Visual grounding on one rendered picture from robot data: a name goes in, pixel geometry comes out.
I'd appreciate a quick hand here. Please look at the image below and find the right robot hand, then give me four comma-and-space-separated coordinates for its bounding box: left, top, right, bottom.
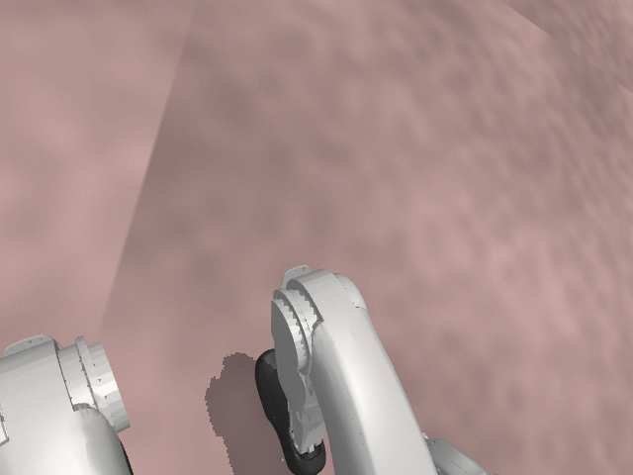
422, 431, 490, 475

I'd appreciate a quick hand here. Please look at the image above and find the right robot foot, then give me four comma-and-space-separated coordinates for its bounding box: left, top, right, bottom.
255, 348, 326, 475

